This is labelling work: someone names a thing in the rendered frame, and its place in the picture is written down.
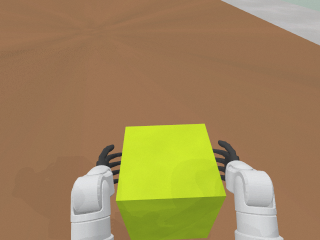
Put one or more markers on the robot right forearm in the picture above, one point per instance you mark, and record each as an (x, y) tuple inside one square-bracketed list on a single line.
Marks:
[(254, 200)]

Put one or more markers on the robot left hand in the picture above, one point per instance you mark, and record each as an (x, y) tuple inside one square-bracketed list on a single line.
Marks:
[(104, 158)]

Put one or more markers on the robot left forearm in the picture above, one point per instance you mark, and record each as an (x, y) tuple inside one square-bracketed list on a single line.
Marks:
[(91, 206)]

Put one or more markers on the carton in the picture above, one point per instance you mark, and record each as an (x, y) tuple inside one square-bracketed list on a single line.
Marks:
[(169, 185)]

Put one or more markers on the robot right hand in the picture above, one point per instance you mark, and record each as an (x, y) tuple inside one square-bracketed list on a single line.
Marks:
[(229, 154)]

